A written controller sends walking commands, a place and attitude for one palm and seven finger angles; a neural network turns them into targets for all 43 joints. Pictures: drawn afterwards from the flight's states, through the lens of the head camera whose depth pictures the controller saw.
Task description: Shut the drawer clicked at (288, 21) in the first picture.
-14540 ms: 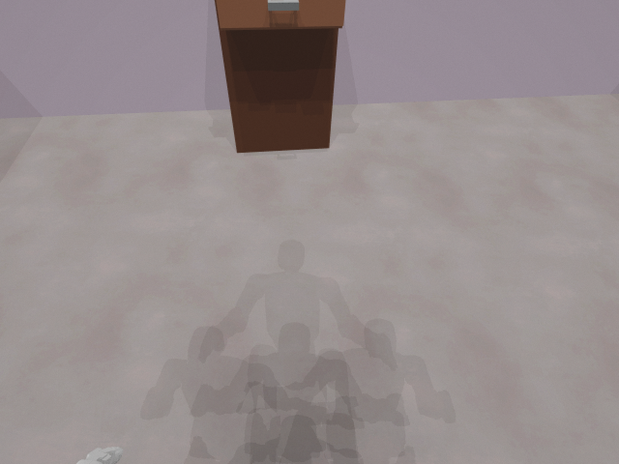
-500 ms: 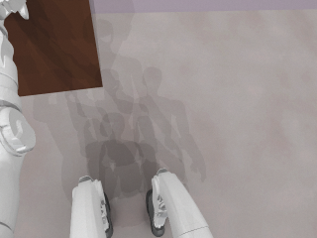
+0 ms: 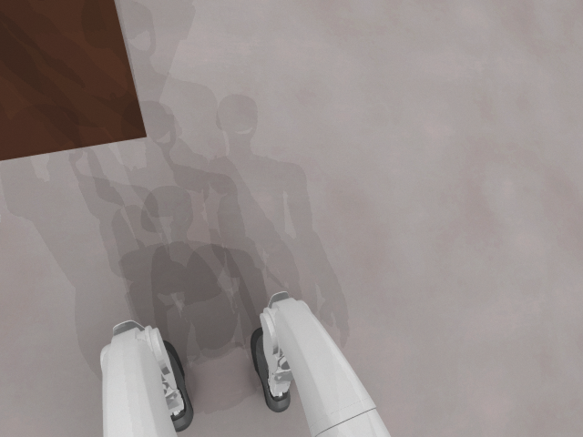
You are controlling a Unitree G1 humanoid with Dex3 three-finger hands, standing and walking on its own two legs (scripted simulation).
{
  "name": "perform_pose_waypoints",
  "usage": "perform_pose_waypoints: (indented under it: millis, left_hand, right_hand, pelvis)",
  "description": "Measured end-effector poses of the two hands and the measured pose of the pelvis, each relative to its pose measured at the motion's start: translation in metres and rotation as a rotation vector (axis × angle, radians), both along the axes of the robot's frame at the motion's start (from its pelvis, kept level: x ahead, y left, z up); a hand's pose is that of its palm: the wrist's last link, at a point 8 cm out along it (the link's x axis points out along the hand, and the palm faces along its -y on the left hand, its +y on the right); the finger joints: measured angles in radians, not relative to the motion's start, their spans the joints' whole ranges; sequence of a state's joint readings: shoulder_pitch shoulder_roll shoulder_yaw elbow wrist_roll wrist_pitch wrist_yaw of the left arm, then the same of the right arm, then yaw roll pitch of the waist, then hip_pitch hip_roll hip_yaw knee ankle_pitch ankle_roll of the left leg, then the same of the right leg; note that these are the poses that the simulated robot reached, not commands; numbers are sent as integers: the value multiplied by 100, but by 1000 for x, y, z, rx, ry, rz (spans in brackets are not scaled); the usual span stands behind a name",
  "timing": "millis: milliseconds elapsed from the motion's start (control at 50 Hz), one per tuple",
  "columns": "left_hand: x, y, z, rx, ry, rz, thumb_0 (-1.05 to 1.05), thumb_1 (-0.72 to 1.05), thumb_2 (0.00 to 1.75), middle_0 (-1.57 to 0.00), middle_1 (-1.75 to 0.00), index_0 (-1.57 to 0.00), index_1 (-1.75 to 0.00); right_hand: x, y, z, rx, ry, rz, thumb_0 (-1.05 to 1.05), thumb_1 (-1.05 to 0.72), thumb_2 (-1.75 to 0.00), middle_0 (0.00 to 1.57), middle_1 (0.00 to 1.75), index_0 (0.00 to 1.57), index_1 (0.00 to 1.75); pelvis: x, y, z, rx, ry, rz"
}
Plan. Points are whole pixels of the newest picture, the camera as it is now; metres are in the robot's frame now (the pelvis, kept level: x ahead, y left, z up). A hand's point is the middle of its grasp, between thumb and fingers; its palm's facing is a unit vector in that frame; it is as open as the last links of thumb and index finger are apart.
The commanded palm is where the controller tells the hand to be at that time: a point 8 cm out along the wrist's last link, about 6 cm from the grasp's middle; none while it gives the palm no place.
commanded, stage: pull the fist back off the drawer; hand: left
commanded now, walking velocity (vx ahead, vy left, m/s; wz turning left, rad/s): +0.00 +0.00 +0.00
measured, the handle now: out of the picture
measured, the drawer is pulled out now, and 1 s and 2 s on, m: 0.08 0.08 0.08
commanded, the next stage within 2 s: draw the hand back to the body in 0.60 s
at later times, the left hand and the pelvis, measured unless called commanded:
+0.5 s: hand out of the picture +0.60 +0.21 +0.07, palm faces +0.15 -0.99 -0.04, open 3.2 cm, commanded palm +0.58 +0.21 +0.08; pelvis +0.01 +0.00 +0.02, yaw +2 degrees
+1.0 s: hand out of the picture +0.50 +0.22 +0.13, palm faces +0.17 -0.98 -0.05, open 3.3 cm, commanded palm +0.45 +0.25 +0.16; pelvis +0.04 -0.01 +0.09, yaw +6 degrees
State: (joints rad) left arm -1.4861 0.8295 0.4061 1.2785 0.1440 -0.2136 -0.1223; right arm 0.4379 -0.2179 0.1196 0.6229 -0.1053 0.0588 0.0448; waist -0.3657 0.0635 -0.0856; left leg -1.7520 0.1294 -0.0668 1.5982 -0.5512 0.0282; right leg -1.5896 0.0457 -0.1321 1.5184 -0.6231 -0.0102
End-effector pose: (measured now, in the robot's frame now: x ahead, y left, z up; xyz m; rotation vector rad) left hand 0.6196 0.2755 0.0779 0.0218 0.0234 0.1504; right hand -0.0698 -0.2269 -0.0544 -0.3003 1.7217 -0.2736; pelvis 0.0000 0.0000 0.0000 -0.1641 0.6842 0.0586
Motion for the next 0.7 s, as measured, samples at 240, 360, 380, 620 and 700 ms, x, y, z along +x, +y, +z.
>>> perform_pose_waypoints:
  millis: [240, 360, 380, 620, 700]
  left_hand:
    - [-18, -8, 1, -4, 29, -1, 1, 88, 90, -140, -160, -140, -160]
    - [-30, -12, 2, 3, 21, 5, 1, 90, 90, -140, -160, -140, -160]
    - [-32, -13, 1, 4, 24, 4, 1, 90, 90, -140, -160, -140, -160]
    - [-55, -19, -5, 13, 5, 12, 1, 90, 90, -140, -160, -140, -160]
    - [-55, -18, -5, 10, 13, 17, 1, 90, 90, -140, -160, -140, -160]
  right_hand:
    - [14, 0, 5, 33, -47, 18, 0, -90, -90, 20, 30, 21, 30]
    - [38, -13, 5, 34, -101, 60, 0, -90, -90, 20, 30, 21, 30]
    - [43, -16, 4, 33, -109, 68, 0, -90, -90, 20, 30, 21, 30]
    - [92, -38, -5, 38, -186, 135, 0, -90, -90, 20, 30, 20, 30]
    - [102, -42, -8, 38, -203, 147, 0, -90, -90, 20, 30, 20, 30]
  pelvis:
    - [2, 3, 15, 12, -24, 2]
    - [7, 2, 21, 24, -39, 6]
    - [8, 1, 22, 25, -41, 8]
    - [15, -8, 27, 48, -59, 19]
    - [15, -11, 27, 50, -63, 22]
